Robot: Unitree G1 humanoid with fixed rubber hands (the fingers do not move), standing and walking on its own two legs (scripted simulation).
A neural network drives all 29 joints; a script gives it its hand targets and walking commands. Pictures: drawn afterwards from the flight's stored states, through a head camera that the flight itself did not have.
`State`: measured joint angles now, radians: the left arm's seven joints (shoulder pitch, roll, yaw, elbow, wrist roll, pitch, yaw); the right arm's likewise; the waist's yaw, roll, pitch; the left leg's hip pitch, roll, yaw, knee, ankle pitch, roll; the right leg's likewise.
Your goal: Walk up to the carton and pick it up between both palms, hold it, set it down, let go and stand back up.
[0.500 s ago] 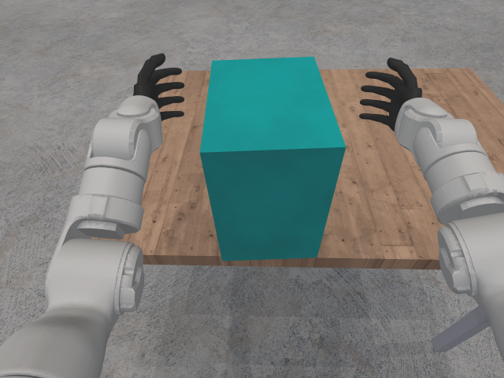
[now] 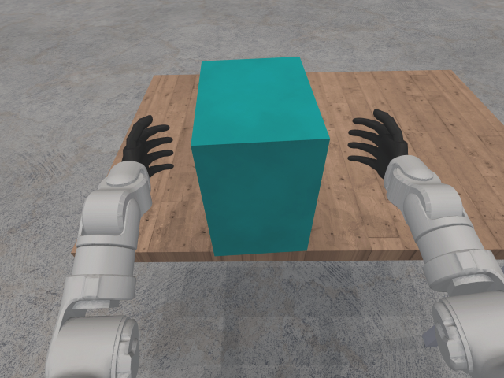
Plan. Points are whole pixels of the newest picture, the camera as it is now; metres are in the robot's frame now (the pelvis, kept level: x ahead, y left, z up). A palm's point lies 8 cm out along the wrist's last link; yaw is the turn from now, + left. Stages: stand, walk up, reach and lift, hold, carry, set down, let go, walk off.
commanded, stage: set down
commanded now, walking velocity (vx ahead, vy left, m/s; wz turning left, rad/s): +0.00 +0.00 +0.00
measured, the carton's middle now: (256, 159) +0.48 +0.02 +0.09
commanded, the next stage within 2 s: let go in 1.84 s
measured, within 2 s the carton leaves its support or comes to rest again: neither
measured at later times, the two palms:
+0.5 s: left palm (140, 213) +0.33 +0.19 +0.12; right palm (397, 210) +0.34 -0.20 +0.10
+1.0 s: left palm (140, 274) +0.26 +0.19 +0.06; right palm (410, 275) +0.25 -0.21 +0.05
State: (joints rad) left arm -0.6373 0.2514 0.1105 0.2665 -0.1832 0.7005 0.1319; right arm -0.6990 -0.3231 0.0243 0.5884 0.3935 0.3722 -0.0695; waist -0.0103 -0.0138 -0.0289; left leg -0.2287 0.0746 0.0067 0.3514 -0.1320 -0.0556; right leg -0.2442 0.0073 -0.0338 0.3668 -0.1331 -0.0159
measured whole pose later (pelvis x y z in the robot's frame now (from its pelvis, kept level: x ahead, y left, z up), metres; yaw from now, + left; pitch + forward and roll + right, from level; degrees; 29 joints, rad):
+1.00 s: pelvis +0.02 +0.01 +0.00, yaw -3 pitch -3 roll +0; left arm 0.18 0.13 -0.01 -0.21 -0.13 0.43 0.12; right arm 0.18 -0.24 -0.03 -0.05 0.25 0.17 -0.02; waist 0.03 0.01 0.05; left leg -0.08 0.07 0.07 0.30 -0.16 -0.05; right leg -0.13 0.00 0.03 0.33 -0.15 0.00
